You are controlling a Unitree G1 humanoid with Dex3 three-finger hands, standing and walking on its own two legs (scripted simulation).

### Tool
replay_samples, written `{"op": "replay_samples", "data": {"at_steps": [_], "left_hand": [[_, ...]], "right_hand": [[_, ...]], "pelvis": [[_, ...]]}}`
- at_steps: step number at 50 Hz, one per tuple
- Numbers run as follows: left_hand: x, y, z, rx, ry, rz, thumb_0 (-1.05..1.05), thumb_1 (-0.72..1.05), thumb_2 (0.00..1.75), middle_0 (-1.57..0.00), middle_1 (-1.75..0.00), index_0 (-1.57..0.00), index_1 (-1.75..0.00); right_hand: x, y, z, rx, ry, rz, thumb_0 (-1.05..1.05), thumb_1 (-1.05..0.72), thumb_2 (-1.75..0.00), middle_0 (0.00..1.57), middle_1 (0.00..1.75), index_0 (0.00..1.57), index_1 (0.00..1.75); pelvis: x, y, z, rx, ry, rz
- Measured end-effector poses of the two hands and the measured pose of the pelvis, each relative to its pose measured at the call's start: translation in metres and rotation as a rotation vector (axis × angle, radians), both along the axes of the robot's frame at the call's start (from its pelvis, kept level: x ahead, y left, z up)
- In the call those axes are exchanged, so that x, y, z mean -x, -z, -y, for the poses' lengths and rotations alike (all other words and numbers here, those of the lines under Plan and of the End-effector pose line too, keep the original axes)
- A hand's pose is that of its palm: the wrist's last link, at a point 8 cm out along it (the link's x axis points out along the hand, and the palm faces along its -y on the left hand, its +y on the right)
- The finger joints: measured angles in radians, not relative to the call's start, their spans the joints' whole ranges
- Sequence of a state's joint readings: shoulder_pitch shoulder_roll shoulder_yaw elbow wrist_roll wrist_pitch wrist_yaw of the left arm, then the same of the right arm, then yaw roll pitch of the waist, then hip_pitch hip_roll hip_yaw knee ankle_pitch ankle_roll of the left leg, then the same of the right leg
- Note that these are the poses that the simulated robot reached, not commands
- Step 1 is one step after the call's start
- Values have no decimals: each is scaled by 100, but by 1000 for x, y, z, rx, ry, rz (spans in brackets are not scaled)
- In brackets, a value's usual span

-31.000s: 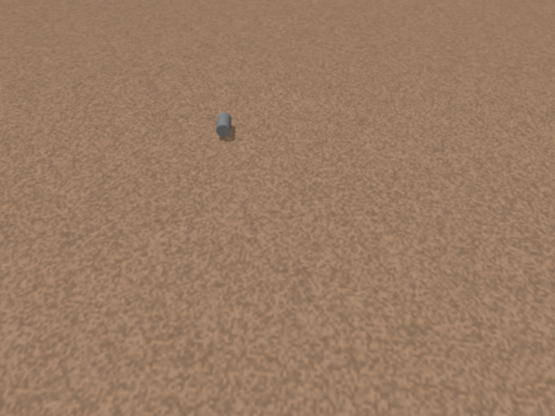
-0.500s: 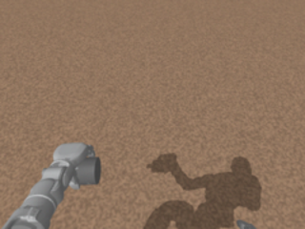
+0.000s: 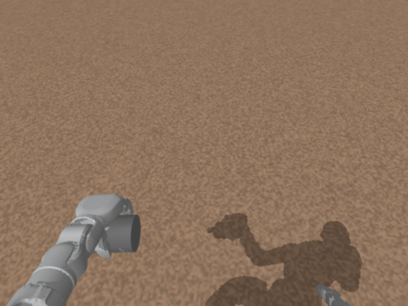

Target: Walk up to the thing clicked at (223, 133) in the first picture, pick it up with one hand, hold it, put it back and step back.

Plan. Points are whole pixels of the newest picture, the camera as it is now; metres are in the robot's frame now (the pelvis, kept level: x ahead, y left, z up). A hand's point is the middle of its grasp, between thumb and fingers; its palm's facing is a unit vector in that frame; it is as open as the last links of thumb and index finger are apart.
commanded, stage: hold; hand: left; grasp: from above
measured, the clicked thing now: (100, 233) +0.30 +0.25 -0.09
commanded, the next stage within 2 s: crouch in 1.22 s
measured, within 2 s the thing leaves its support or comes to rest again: neither
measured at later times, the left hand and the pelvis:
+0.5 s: hand (104, 235) +0.27 +0.21 -0.04, palm faces -0.47 -0.04 -0.88, open 10.3 cm; pelvis -0.01 -0.01 +0.01, yaw +0 degrees
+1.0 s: hand (103, 236) +0.27 +0.21 -0.03, palm faces -0.48 -0.04 -0.88, open 10.3 cm; pelvis -0.01 -0.01 +0.01, yaw +0 degrees
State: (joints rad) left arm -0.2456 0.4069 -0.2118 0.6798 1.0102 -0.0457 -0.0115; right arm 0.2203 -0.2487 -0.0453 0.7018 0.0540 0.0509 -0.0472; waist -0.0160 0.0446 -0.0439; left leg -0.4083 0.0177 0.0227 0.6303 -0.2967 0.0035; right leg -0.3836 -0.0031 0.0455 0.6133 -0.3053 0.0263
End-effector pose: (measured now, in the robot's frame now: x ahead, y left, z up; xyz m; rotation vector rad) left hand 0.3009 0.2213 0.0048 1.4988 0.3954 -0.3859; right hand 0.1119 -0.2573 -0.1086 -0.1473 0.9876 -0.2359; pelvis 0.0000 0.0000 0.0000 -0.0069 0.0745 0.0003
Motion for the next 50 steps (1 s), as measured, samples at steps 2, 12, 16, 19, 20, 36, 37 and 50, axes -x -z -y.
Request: {"op": "replay_samples", "data": {"at_steps": [2,12,16,19,20,36,37,50], "left_hand": [[2,-2,1,3,0,0,-2,2,29,-81,-21,-81,-22],[12,-8,5,12,9,1,-2,2,27,-82,-21,-82,-21],[16,-10,6,13,8,2,-2,2,27,-82,-21,-82,-21],[18,-12,6,15,8,4,-2,2,28,-82,-21,-82,-21],[19,-12,6,14,8,4,-2,2,28,-82,-21,-82,-21],[24,-26,7,15,13,14,-2,0,30,-81,-22,-82,-23],[24,-27,7,14,15,14,-2,0,30,-81,-22,-82,-23],[26,-25,7,18,19,0,-2,1,31,-80,-25,-80,-26]], "right_hand": [[-1,-1,0,-2,-2,5,1,-90,-89,20,30,20,30],[-6,-5,1,-2,-12,32,1,-90,-89,20,30,20,30],[-8,-7,2,-2,-14,42,1,-90,-89,20,30,20,30],[-8,-9,2,-2,-17,48,1,-90,-89,20,30,20,30],[-9,-9,2,-2,-18,50,1,-90,-89,20,30,20,30],[-16,-14,-1,-9,-31,74,1,-90,-90,20,30,20,30],[-16,-14,-1,-10,-32,76,1,-90,-90,20,30,20,30],[-18,-15,-3,-11,-35,75,1,-90,-90,20,30,20,30]], "pelvis": [[1,-1,1,-1,0,5],[6,-4,3,-4,1,26],[8,-5,4,-6,1,34],[10,-5,5,-6,1,40],[10,-5,5,-6,1,41],[12,-9,7,-8,0,65],[12,-9,7,-8,0,66],[13,-10,7,-10,0,68]]}}
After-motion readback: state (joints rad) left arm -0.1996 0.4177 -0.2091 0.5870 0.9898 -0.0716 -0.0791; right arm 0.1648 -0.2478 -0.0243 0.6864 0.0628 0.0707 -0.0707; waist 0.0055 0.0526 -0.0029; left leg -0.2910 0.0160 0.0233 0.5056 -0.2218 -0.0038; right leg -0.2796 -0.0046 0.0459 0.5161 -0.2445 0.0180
